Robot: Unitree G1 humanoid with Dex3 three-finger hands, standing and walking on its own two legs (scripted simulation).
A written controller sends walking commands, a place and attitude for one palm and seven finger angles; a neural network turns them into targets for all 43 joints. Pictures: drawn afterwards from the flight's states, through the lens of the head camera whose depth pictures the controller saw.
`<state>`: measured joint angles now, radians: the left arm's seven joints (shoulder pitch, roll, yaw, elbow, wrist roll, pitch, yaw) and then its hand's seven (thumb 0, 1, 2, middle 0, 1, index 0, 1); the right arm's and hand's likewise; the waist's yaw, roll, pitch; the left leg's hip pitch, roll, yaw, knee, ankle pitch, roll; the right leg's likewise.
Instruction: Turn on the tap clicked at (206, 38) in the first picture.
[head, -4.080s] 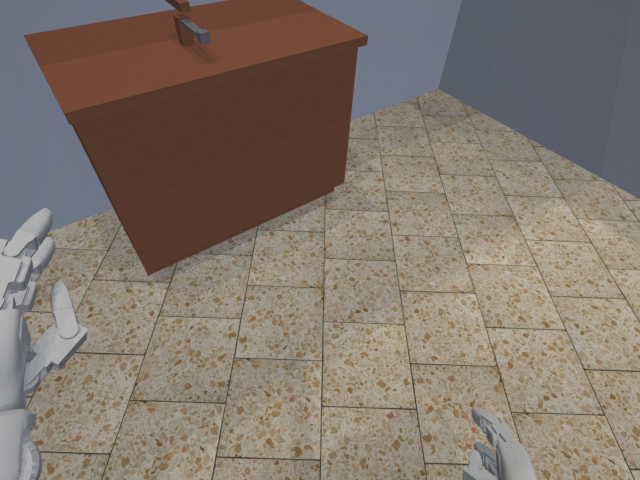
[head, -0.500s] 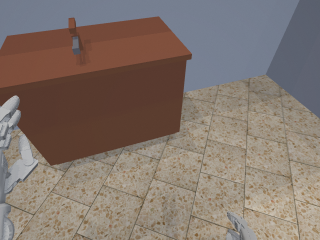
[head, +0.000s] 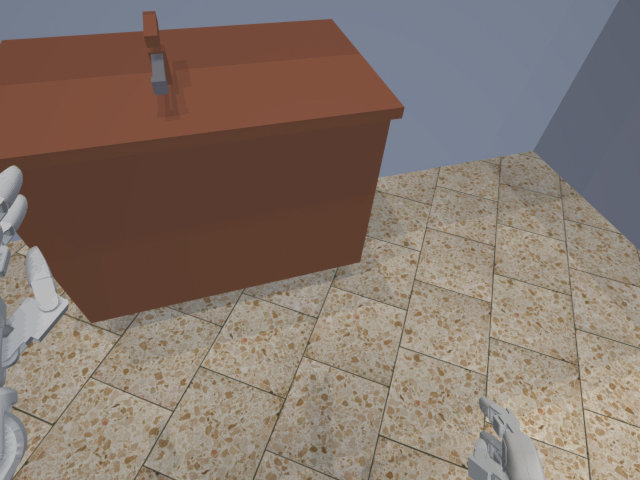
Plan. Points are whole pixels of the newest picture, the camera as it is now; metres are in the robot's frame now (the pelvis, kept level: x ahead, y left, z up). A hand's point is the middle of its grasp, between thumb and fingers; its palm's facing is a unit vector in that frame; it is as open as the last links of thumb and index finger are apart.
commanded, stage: take the last steps up to it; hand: left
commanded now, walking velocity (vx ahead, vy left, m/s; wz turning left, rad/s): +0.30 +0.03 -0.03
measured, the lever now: (160, 85) +0.81 +0.38 +0.06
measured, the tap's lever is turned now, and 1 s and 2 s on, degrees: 0 0 0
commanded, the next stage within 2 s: come to a stop and stand still in 1.56 s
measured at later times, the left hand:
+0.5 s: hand (120, 222) +0.32 +0.23 +0.18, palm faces +0.39 -0.82 -0.41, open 7.4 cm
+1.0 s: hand (172, 152) +0.44 +0.22 +0.17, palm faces +0.40 -0.80 -0.45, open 7.4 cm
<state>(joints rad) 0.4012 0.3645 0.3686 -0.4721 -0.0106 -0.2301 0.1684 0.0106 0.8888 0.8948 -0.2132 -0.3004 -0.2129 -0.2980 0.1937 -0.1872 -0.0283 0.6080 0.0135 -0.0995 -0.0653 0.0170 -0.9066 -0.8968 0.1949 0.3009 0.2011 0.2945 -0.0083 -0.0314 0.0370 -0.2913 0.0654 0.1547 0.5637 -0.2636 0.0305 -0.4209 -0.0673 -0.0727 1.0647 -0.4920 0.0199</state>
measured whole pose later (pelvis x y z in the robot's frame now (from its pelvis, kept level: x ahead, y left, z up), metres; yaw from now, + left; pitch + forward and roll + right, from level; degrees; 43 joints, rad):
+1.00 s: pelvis +0.22 -0.02 +0.00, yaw -1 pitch -1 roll +0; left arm 0.42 0.34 0.36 -0.46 -0.02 -0.22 0.15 0.01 0.89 0.89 -0.22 -0.30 -0.22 -0.30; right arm 0.18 -0.19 0.01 0.67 0.01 -0.06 -0.04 0.02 -0.90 -0.90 0.20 0.30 0.21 0.30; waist 0.02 0.05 0.07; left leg -0.43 0.07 0.06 1.11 -0.44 -0.02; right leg -0.32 -0.04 -0.18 0.60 -0.28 -0.06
